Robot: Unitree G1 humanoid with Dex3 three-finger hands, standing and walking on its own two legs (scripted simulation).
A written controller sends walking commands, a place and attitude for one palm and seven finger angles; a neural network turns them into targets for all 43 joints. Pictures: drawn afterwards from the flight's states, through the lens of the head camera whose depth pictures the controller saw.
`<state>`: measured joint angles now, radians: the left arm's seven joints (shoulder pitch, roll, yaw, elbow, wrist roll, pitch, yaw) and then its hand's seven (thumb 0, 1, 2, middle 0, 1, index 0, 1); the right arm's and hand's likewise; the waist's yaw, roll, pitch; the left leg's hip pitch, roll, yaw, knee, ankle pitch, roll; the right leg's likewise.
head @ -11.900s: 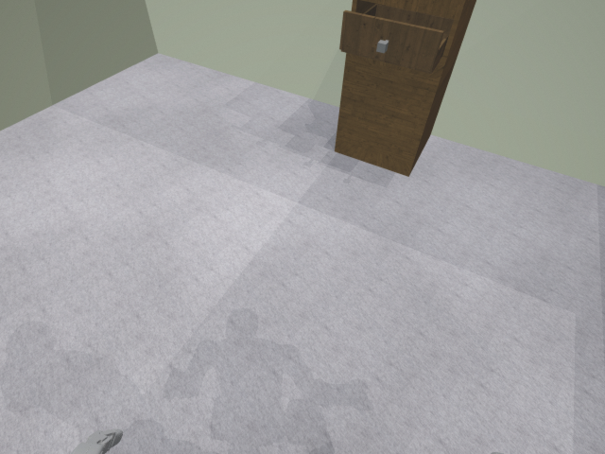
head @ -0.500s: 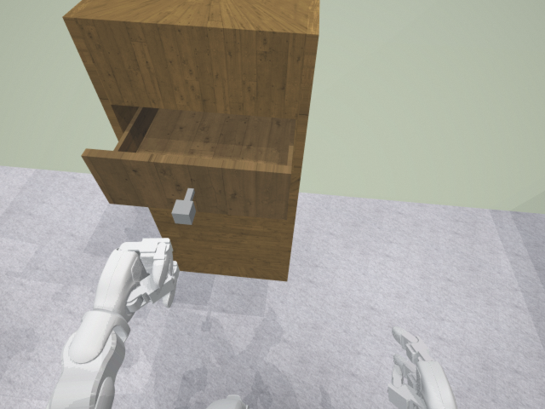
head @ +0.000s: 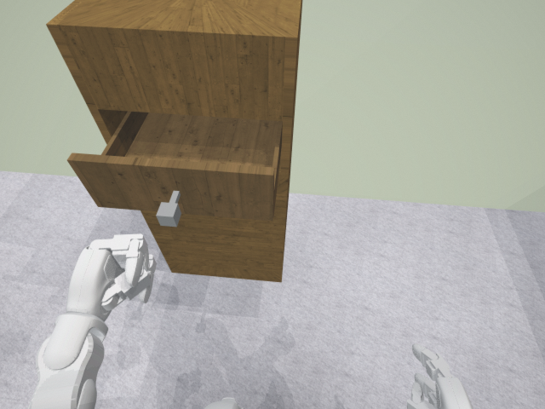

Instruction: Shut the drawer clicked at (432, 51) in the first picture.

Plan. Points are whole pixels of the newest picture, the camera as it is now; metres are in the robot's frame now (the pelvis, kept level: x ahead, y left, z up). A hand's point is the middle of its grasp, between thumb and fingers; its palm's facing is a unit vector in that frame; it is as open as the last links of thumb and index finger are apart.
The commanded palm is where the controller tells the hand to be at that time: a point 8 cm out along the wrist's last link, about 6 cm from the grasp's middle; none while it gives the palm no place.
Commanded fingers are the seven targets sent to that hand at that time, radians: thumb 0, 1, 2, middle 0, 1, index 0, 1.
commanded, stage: bring the fist close to the handle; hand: left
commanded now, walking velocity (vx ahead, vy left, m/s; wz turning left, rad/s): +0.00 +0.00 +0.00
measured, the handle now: (171, 207) +0.47 +0.22 -0.03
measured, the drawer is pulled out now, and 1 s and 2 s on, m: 0.15 0.15 0.14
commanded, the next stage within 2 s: push the drawer shut in 1.44 s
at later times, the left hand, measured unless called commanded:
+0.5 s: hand (168, 266) +0.32 +0.18 +0.01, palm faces -0.07 -1.00 -0.03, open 3.2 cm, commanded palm +0.30 +0.24 +0.02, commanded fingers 0.00 0.90 0.90 -1.40 -1.60 -1.40 -1.60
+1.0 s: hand (177, 249) +0.37 +0.19 -0.03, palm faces -0.07 -1.00 -0.04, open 3.2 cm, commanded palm +0.36 +0.24 -0.03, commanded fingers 0.00 0.90 0.90 -1.40 -1.60 -1.40 -1.60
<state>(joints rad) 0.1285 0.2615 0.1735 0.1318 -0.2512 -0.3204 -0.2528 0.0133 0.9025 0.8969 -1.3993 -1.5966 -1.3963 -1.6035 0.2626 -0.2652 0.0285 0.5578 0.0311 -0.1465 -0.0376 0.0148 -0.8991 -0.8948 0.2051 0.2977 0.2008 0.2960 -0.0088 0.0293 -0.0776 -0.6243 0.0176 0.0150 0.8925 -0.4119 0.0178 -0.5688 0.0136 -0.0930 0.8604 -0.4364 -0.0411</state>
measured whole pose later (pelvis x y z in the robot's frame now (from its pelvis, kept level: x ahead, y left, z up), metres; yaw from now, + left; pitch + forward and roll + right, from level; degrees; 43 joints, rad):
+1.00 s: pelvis -0.02 +0.01 -0.06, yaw -2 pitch +20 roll -2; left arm -0.38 0.31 0.26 0.70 -0.20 -0.48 -0.29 0.01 0.90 0.90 -1.40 -1.60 -1.40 -1.60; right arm 0.26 -0.26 0.02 0.60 0.00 -0.08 -0.01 0.01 -0.90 -0.89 0.21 0.30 0.20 0.30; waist -0.06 0.01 -0.14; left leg -1.07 0.03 0.03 1.22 -0.51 0.04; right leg -1.02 0.01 -0.08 1.19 -0.53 -0.03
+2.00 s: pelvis -0.03 +0.00 -0.07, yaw -2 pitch +23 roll -3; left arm -0.59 0.38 0.32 0.91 -0.17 -0.47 -0.31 0.01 0.89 0.90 -1.40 -1.60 -1.41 -1.60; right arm 0.27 -0.26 0.03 0.63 0.01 -0.02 -0.03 0.01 -0.90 -0.89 0.21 0.30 0.20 0.30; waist -0.09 0.02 -0.14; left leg -1.16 0.05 0.01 1.28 -0.52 0.02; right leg -1.11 0.03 -0.10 1.24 -0.53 -0.05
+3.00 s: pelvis -0.04 +0.02 -0.10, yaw -5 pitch +30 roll -6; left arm -1.09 0.63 0.43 1.26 0.00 -0.40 -0.24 0.01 0.89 0.89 -1.43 -1.60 -1.45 -1.60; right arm 0.36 -0.27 0.09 0.63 -0.04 0.02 0.00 0.01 -0.90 -0.89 0.21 0.30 0.20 0.30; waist -0.24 0.05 -0.12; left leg -1.38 0.06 -0.01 1.37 -0.51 0.05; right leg -1.29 0.04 -0.12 1.28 -0.50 -0.03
